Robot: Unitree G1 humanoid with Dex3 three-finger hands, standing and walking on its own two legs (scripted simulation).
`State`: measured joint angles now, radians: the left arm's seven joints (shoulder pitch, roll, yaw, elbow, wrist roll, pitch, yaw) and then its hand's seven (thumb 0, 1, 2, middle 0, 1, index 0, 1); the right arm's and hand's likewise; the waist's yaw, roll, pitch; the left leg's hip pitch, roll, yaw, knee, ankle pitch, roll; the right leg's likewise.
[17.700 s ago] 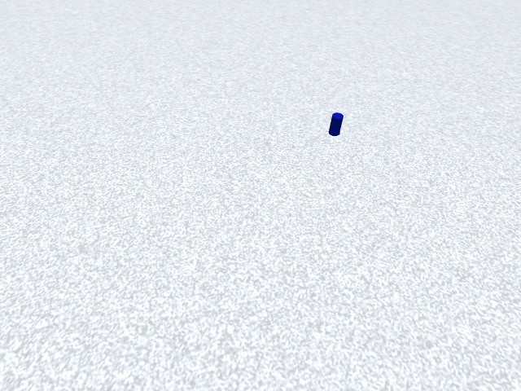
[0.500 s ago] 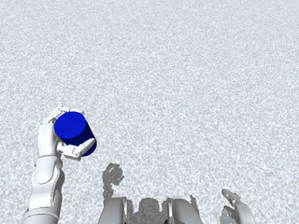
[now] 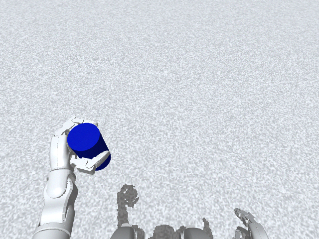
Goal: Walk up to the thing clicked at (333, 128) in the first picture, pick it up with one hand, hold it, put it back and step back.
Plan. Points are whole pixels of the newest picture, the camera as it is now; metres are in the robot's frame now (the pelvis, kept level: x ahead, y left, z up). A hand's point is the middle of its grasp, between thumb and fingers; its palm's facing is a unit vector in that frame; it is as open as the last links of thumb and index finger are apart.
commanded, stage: lift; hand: left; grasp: from the side
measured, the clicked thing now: (91, 148) +0.34 +0.17 +0.02
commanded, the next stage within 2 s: hold in 0.26 s
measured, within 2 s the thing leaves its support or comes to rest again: neither
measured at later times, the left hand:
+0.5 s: hand (89, 139) +0.34 +0.17 +0.06, palm faces +0.15 -0.99 -0.01, open 9.7 cm
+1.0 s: hand (90, 137) +0.34 +0.16 +0.07, palm faces +0.14 -0.99 -0.02, open 9.7 cm
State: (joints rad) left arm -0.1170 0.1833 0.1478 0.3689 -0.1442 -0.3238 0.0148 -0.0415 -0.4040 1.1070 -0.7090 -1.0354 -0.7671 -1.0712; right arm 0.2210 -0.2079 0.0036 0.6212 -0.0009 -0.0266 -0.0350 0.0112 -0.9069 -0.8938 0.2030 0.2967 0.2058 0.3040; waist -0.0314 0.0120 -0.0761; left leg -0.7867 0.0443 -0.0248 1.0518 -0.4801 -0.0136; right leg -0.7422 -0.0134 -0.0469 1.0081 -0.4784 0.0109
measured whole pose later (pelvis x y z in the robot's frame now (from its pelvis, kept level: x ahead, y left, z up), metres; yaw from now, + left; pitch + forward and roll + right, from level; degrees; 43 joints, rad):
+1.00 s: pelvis +0.01 +0.00 +0.03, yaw +0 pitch +7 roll -1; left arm -0.11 0.16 0.12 0.39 -0.13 -0.32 0.02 -0.04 -0.37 1.07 -0.70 -1.03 -0.76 -1.06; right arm 0.22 -0.21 -0.01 0.65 0.00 -0.01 -0.02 0.01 -0.92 -0.90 0.20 0.30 0.21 0.30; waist -0.02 0.01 -0.03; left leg -0.56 0.04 -0.01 0.87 -0.42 -0.01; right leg -0.53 -0.01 -0.04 0.83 -0.42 0.01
